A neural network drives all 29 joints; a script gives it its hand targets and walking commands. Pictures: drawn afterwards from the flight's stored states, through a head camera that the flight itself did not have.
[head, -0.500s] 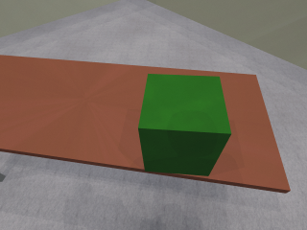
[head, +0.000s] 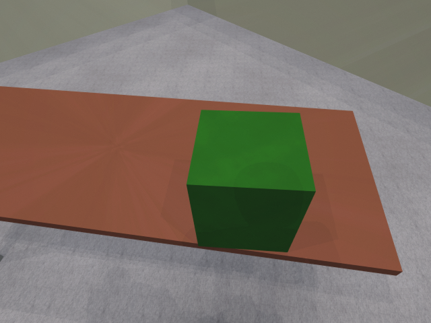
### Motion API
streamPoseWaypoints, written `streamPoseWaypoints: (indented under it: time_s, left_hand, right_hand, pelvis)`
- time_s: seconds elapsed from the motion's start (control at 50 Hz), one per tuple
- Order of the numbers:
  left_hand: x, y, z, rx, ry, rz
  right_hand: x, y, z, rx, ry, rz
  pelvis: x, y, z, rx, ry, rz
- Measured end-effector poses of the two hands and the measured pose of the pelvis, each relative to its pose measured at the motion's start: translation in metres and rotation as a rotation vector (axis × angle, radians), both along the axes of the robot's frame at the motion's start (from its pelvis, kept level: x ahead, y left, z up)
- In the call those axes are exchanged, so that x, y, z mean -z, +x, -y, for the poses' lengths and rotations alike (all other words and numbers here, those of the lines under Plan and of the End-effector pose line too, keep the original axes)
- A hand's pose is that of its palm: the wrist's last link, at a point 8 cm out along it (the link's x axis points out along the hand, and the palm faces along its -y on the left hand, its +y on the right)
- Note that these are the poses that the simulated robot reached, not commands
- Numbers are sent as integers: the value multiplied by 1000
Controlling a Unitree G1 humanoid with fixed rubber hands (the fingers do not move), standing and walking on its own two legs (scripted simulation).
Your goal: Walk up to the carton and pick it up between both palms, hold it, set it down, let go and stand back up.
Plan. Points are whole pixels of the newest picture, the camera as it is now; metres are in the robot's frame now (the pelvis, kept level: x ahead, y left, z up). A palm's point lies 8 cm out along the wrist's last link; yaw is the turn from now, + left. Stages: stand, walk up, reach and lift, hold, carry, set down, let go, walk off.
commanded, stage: walk up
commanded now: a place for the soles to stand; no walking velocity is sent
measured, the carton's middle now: (245, 183) +0.39 -0.04 +0.00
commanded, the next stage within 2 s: reach and lift in 0.28 s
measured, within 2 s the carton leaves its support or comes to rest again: neither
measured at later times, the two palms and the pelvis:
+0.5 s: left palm (119, 309) +0.17 +0.23 -0.12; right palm out of the picture +0.12 -0.24 -0.13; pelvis -0.06 -0.01 -0.03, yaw -6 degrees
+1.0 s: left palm out of the picture +0.10 +0.22 -0.11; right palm out of the picture +0.06 -0.22 -0.09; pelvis -0.08 -0.03 -0.02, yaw -5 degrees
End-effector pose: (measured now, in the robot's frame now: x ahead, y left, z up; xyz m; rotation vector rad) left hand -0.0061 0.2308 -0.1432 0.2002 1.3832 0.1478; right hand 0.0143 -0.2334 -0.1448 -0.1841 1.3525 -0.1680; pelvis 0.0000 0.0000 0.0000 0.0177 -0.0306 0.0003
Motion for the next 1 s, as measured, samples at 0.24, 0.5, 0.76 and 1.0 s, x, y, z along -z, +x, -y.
streamPoseWaypoints:
  time_s: [0.24, 0.5, 0.76, 1.0]
  left_hand:
    - [1, -6, -1, 7, -6, -12]
    - [-25, 179, 2, 94, 17, 200]
    - [-19, 99, 39, 84, -69, 158]
    - [-37, 106, 10, 90, -64, 317]
  right_hand:
    - [-1, -13, -4, 11, -1, -21]
    - [-13, 105, 3, -2, 99, 287]
    - [-46, 26, 25, 65, 17, 335]
    - [-53, 45, -14, 56, 25, 461]
  pelvis:
    - [-1, -6, -3, 11, 0, 7]
    - [34, -63, 8, 101, -34, -51]
    - [15, -80, 33, 126, -19, 16]
    - [17, -77, 28, 81, -15, 11]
